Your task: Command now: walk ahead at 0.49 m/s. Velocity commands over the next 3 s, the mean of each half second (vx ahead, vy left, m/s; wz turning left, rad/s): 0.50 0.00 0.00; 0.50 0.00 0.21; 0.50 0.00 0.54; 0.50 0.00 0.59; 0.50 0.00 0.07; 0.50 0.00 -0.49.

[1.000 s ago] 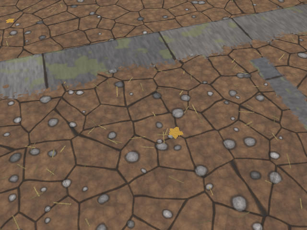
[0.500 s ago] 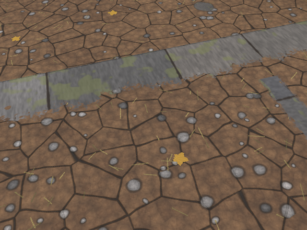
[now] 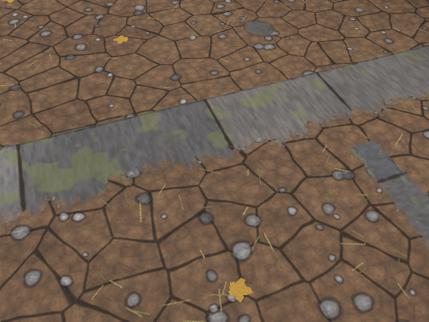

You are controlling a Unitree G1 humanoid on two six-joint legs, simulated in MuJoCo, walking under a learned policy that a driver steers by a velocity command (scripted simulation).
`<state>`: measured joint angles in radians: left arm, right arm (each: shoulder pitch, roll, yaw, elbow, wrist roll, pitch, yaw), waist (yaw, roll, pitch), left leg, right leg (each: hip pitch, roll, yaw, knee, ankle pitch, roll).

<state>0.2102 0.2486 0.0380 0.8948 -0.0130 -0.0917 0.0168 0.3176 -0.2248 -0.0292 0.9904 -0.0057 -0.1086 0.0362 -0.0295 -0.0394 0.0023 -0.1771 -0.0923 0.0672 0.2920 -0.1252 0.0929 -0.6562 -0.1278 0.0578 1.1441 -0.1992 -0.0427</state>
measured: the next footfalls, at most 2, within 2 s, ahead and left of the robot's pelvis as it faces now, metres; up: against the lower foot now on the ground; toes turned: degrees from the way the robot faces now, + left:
right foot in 0.30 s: +0.34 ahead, -0.17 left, +0.00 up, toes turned -2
left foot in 0.88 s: +0.65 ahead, +0.07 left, +0.00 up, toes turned +8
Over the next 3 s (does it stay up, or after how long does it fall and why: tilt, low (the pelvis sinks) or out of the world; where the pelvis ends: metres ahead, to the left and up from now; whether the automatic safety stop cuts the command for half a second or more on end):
stays up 1.46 0.57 -0.02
